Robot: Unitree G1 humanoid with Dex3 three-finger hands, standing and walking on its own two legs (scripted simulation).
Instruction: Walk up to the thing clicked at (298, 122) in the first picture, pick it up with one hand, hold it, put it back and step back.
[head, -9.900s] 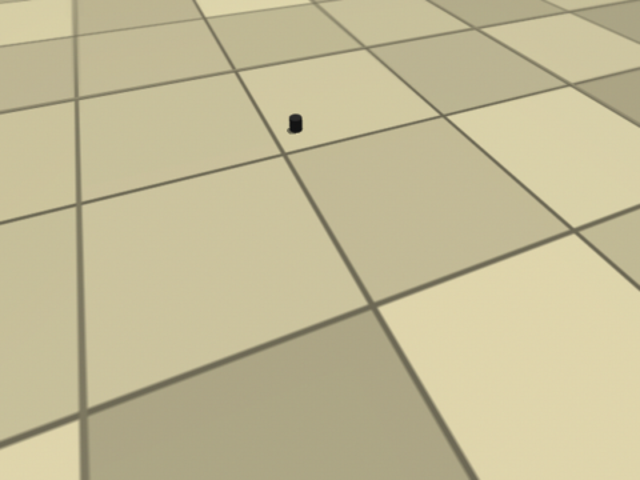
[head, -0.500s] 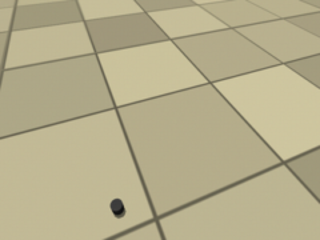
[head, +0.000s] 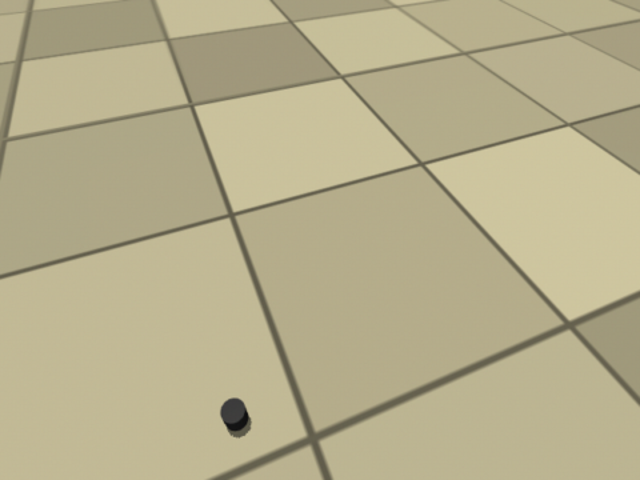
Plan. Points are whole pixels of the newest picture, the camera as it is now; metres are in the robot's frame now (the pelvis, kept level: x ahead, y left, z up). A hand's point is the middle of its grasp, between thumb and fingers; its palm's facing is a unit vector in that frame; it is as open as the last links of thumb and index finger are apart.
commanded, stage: stand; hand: left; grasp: from above
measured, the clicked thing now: (234, 414) +0.42 +0.27 -0.75
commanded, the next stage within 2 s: rise first in 0.70 s
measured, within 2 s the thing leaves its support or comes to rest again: neither
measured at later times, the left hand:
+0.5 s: hand out of the picture +0.08 +0.25 -0.16, palm faces -0.03 -0.94 -0.34, open 7.4 cm
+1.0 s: hand out of the picture +0.14 +0.25 -0.16, palm faces -0.01 -0.95 -0.33, open 8.4 cm
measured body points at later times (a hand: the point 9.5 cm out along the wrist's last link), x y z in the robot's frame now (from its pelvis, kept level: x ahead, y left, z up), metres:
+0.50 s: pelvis +0.01 +0.00 +0.00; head +0.02 +0.00 +0.45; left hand +0.08 +0.30 -0.13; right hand +0.08 -0.30 -0.13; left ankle +0.01 +0.14 -0.75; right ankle -0.02 -0.12 -0.75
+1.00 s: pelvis -0.01 +0.00 -0.02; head +0.04 +0.00 +0.43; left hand +0.14 +0.30 -0.14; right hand +0.09 -0.27 -0.14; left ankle +0.01 +0.14 -0.75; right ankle -0.02 -0.12 -0.75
